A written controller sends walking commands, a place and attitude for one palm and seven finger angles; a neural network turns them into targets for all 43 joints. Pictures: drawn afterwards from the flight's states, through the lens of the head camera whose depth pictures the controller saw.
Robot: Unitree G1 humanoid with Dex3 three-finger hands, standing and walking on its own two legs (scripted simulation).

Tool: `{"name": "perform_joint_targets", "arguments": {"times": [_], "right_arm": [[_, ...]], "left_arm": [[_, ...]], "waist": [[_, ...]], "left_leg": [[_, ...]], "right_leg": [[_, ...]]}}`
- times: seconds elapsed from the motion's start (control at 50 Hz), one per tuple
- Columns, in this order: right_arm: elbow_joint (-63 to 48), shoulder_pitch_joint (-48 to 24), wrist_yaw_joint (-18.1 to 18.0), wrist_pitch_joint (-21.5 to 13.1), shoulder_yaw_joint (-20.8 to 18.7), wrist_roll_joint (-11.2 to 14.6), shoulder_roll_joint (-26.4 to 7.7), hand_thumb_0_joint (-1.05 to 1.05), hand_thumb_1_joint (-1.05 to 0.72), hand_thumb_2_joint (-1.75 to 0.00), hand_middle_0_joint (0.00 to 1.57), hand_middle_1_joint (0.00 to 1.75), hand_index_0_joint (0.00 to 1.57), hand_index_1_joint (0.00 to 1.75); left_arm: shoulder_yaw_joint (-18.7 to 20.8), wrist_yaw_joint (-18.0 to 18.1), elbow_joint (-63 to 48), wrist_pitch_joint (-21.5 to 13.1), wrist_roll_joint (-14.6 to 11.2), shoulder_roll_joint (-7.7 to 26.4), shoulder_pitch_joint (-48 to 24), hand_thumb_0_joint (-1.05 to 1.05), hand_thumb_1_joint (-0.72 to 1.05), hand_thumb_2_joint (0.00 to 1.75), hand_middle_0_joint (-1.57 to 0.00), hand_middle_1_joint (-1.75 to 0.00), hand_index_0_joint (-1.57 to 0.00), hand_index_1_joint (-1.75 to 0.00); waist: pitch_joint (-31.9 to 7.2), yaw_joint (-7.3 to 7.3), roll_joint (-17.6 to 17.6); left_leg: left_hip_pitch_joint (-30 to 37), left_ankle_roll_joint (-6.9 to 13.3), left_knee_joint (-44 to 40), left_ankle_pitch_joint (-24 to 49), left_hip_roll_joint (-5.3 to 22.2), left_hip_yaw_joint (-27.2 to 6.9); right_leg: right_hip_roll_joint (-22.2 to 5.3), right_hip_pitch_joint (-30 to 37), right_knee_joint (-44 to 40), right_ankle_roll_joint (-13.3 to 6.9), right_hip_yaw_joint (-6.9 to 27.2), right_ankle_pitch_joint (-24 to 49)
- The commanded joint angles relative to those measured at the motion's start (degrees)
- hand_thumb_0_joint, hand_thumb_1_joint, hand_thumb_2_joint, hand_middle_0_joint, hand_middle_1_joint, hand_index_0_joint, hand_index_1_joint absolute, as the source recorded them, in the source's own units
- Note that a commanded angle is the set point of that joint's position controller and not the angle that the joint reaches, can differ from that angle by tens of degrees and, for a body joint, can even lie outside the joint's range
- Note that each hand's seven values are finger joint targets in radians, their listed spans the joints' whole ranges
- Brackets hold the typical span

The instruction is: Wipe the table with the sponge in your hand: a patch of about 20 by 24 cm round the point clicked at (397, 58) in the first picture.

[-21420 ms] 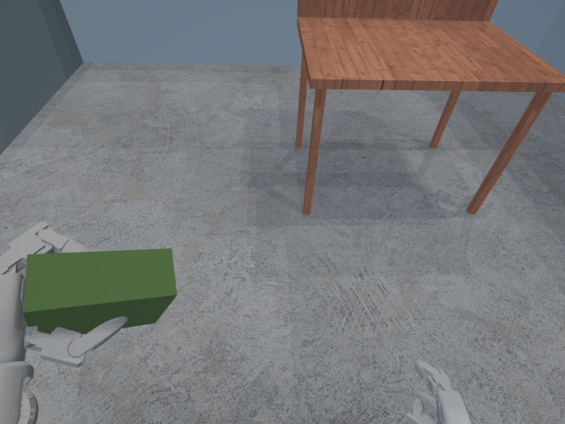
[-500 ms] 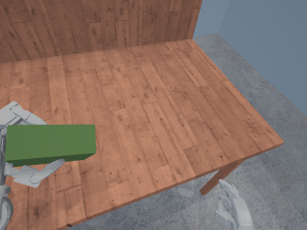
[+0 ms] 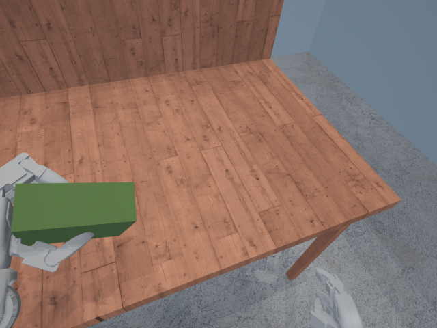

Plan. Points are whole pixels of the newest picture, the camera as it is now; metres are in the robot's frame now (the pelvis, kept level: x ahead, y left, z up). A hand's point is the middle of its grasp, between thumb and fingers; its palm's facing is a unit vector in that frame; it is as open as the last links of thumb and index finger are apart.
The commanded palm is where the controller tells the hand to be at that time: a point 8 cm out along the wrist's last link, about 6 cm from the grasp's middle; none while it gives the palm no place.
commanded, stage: shuffle to correct the standing spot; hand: left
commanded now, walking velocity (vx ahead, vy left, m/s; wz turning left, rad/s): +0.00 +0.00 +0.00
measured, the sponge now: (95, 213) +0.24 +0.20 +0.13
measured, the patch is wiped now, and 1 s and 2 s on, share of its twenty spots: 0.00 0.00 0.00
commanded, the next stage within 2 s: come to a stop and stand still in 0.66 s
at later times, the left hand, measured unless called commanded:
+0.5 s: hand (87, 215) +0.22 +0.20 +0.16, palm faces +0.33 -0.87 -0.37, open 9.7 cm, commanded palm +0.16 +0.24 +0.17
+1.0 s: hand (126, 212) +0.23 +0.15 +0.15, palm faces +0.32 -0.85 -0.42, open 9.7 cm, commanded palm +0.18 +0.20 +0.17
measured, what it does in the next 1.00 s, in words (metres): shifts its weight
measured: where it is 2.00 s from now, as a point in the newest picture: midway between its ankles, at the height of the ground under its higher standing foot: outside the picture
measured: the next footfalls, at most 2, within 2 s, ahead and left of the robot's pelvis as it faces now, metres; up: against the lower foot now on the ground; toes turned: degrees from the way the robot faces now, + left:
none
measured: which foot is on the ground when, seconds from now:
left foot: down 0.00-1.00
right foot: down 0.00-1.00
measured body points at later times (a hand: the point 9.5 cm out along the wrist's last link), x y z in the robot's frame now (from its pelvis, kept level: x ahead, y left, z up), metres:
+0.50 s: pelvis +0.00 -0.04 +0.00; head +0.03 -0.02 +0.45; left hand +0.20 +0.24 +0.18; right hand +0.18 -0.26 -0.07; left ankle +0.01 +0.07 -0.74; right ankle +0.02 -0.13 -0.74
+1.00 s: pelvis +0.01 -0.08 +0.00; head +0.04 -0.08 +0.45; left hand +0.21 +0.20 +0.18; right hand +0.18 -0.33 -0.08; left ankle +0.01 +0.07 -0.74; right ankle +0.02 -0.13 -0.74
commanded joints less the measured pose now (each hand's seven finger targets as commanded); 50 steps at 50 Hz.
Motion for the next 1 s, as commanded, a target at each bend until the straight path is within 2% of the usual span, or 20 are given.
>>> {"name": "perform_joint_targets", "arguments": {"times": [0.0,0.06,0.08,0.16,0.18,0.26,0.28,0.32,0.36,0.38,0.46,0.56,0.58,0.7,0.74,0.76,0.78,0.84,0.92,0.98], "right_arm": [[-9.3,-4.8,-0.8,-3.2,-3.5,0.5,-7.8,0.00,-0.90,-0.90,0.20,0.30,0.20,0.30],[-9.1,-5.7,-0.9,-3.3,-3.5,0.8,-7.9,0.00,-0.90,-0.90,0.20,0.30,0.20,0.30],[-8.6,-4.8,-0.9,-3.0,-3.1,0.3,-7.8,0.00,-0.90,-0.90,0.20,0.30,0.20,0.30],[-9.0,-5.9,-0.9,-3.0,-3.6,0.8,-7.6,0.00,-0.90,-0.90,0.20,0.30,0.20,0.30],[-8.9,-5.2,-0.9,-2.7,-3.3,0.5,-7.5,0.00,-0.90,-0.90,0.20,0.30,0.20,0.30],[-9.5,-6.1,-0.4,-2.6,-3.9,0.9,-7.6,0.00,-0.90,-0.90,0.20,0.30,0.20,0.30],[-9.5,-5.3,-0.3,-2.3,-3.7,0.6,-7.3,0.00,-0.90,-0.90,0.20,0.30,0.20,0.30],[-9.9,-5.0,-0.3,-2.2,-4.4,0.6,-7.7,0.00,-0.90,-0.90,0.20,0.30,0.20,0.30],[-10.1,-6.3,-0.1,-2.2,-4.3,0.9,-7.7,0.00,-0.90,-0.90,0.20,0.30,0.20,0.30],[-10.0,-5.4,-0.1,-1.9,-4.0,0.5,-7.4,0.00,-0.90,-0.90,0.20,0.30,0.20,0.30],[-10.4,-6.2,-0.3,-1.8,-4.5,0.7,-7.7,0.00,-0.90,-0.90,0.20,0.30,0.20,0.30],[-10.4,-6.1,-0.7,-1.7,-4.8,0.8,-7.9,0.00,-0.90,-0.90,0.20,0.30,0.20,0.30],[-10.3,-5.5,-0.8,-1.5,-4.5,0.4,-7.7,0.00,-0.90,-0.90,0.20,0.30,0.20,0.30],[-10.4,-4.9,-1.1,-1.2,-5.3,0.7,-8.1,0.00,-0.90,-0.90,0.20,0.30,0.20,0.30],[-10.4,-4.7,-1.2,-1.0,-5.3,0.8,-8.0,0.00,-0.90,-0.90,0.20,0.30,0.20,0.30],[-10.0,-5.9,-1.2,-1.0,-5.0,1.1,-8.1,0.00,-0.90,-0.90,0.20,0.30,0.20,0.30],[-9.9,-5.5,-1.2,-0.8,-4.4,0.8,-7.7,0.00,-0.90,-0.90,0.20,0.30,0.20,0.30],[-9.8,-5.7,-1.1,-0.6,-4.3,1.2,-7.7,0.00,-0.90,-0.90,0.20,0.30,0.20,0.30],[-9.3,-6.7,-1.1,-0.3,-3.8,1.2,-7.9,0.00,-0.90,-0.90,0.20,0.30,0.20,0.30],[-8.8,-7.2,-1.2,0.0,-3.5,1.1,-7.8,0.00,-0.90,-0.90,0.20,0.30,0.20,0.30]], "left_arm": [[6.0,1.0,-13.1,-4.1,-0.8,8.7,-3.4,0.00,0.10,1.30,-1.20,-1.60,-1.20,-1.60],[7.3,1.4,-13.4,-3.8,-0.6,9.9,-3.3,0.00,0.10,1.30,-1.20,-1.60,-1.20,-1.60],[5.5,0.9,-11.8,-3.9,-1.1,7.8,-3.3,0.00,0.10,1.30,-1.20,-1.60,-1.20,-1.60],[8.0,1.1,-13.8,-3.4,-1.0,10.8,-5.4,0.00,0.10,1.30,-1.20,-1.60,-1.20,-1.60],[5.8,0.5,-11.9,-3.4,-1.5,8.2,-4.8,0.00,0.10,1.30,-1.20,-1.60,-1.20,-1.60],[7.6,0.6,-14.3,-2.8,-1.4,10.3,-5.2,0.00,0.10,1.30,-1.20,-1.60,-1.20,-1.60],[5.0,0.1,-13.0,-2.8,-2.0,7.5,-4.6,0.00,0.10,1.30,-1.20,-1.60,-1.20,-1.60],[6.7,0.2,-14.1,-2.6,-1.9,9.5,-4.7,0.00,0.10,1.30,-1.20,-1.60,-1.20,-1.60],[7.9,0.3,-15.3,-2.1,-1.9,10.6,-4.3,0.00,0.10,1.30,-1.20,-1.60,-1.20,-1.60],[5.7,-0.1,-13.7,-2.0,-2.5,8.0,-3.9,0.00,0.10,1.30,-1.20,-1.60,-1.20,-1.60],[8.5,0.1,-15.6,-1.5,-2.5,11.0,-3.4,0.00,0.10,1.30,-1.20,-1.60,-1.20,-1.60],[8.9,0.0,-16.4,-0.8,-3.1,11.4,-2.8,0.00,0.10,1.30,-1.20,-1.60,-1.20,-1.60],[7.1,-0.3,-14.9,-0.7,-3.5,9.6,-2.3,0.00,0.10,1.30,-1.20,-1.60,-1.20,-1.60],[8.1,0.1,-16.4,0.1,-3.9,11.2,-1.9,0.00,0.10,1.30,-1.20,-1.60,-1.20,-1.60],[8.5,0.2,-16.5,0.4,-4.0,11.6,-1.5,0.00,0.10,1.30,-1.20,-1.60,-1.20,-1.60],[9.6,0.8,-16.7,0.5,-3.9,12.3,-0.6,0.00,0.10,1.30,-1.20,-1.60,-1.20,-1.60],[8.1,0.8,-15.3,0.3,-4.0,10.5,0.5,0.00,0.10,1.30,-1.20,-1.60,-1.20,-1.60],[9.4,1.6,-15.3,0.1,-3.6,11.6,1.7,0.00,0.10,1.30,-1.20,-1.60,-1.20,-1.60],[8.9,2.2,-14.4,-0.1,-3.2,11.3,3.3,0.00,0.10,1.30,-1.20,-1.60,-1.20,-1.60],[7.9,2.3,-13.7,-0.1,-2.9,10.4,3.0,0.00,0.10,1.30,-1.20,-1.60,-1.20,-1.60]], "waist": [[-8.9,-0.12,6.7],[-9.3,-0.15,5.7],[-8.4,-0.23,5.5],[-9.1,-0.20,6.7],[-8.4,-0.21,5.8],[-9.9,-0.16,7.3],[-9.3,-0.32,7.1],[-9.9,-0.23,6.8],[-10.0,-0.27,6.7],[-9.0,-0.46,6.7],[-9.2,-0.43,6.7],[-9.9,-0.58,5.7],[-9.5,-0.72,4.9],[-10.3,-0.99,3.0],[-10.3,-1.09,1.6],[-10.3,-1.10,3.2],[-10.3,-1.20,2.8],[-12.1,-0.87,2.1],[-11.7,-0.50,1.8],[-11.5,-0.44,1.9]], "left_leg": [[-2.3,-3.9,-8.2,2.7,6.9,-7.7],[-1.2,-4.1,-7.7,2.9,6.7,-7.1],[-2.1,-4.1,-8.6,2.8,6.8,-7.6],[-0.5,-5.2,-9.3,5.2,8.4,-7.8],[-1.3,-4.8,-9.8,4.8,8.7,-8.3],[1.3,-5.0,-7.8,9.2,9.6,-7.0],[-0.1,-4.5,-8.2,7.5,9.8,-7.3],[0.1,-4.1,-6.8,8.2,10.4,-7.6],[1.0,-4.0,-6.0,7.1,10.0,-6.3],[-1.1,-3.6,-6.6,5.0,9.9,-6.9],[-0.2,-3.1,-5.0,2.7,10.0,-6.1],[0.5,-2.8,-2.6,1.4,9.2,-5.3],[-0.5,-2.5,-2.1,0.7,9.1,-5.2],[1.0,-2.6,2.4,-1.7,7.1,-3.6],[1.0,-2.5,4.2,-2.2,6.7,-3.1],[2.0,-2.4,3.7,-1.4,6.5,-3.2],[1.2,-2.1,4.0,-0.6,6.3,-3.2],[0.0,-2.1,5.3,2.5,5.3,-3.3],[0.1,-1.9,3.1,6.4,5.5,-4.0],[1.8,-1.8,1.8,8.5,5.9,-4.1]], "right_leg": [[-2.0,7.1,-1.3,-1.6,4.2,5.4],[-2.1,6.0,-1.4,-1.6,4.8,5.3],[-1.6,5.8,-2.0,-1.4,3.7,4.5],[-0.7,5.4,0.0,-1.2,3.4,4.4],[-0.4,5.3,-0.4,-1.0,2.7,3.8],[-0.5,4.6,0.7,-1.1,3.0,5.6],[-0.5,4.7,0.4,-1.0,2.4,4.6],[-1.1,5.1,0.2,-1.2,3.4,6.0],[-0.8,3.6,0.1,-1.4,3.8,6.1],[-0.7,3.8,-0.5,-1.3,3.3,4.9],[-1.1,1.9,-0.9,-1.6,5.1,4.6],[-1.6,0.4,-2.1,-2.1,6.7,4.4],[-1.8,0.5,-2.7,-2.0,6.5,3.9],[-4.1,-2.8,-4.9,-3.0,9.8,0.0],[-5.1,-3.3,-5.7,-2.8,10.8,-0.8],[-5.0,-4.0,-6.0,-2.7,11.0,-1.0],[-5.3,-3.0,-6.5,-1.9,10.7,-0.9],[-7.4,2.5,-7.1,0.0,12.8,7.3],[-6.9,6.0,-6.2,2.4,10.8,16.5],[-6.9,6.3,-5.4,2.4,9.4,19.6]]}}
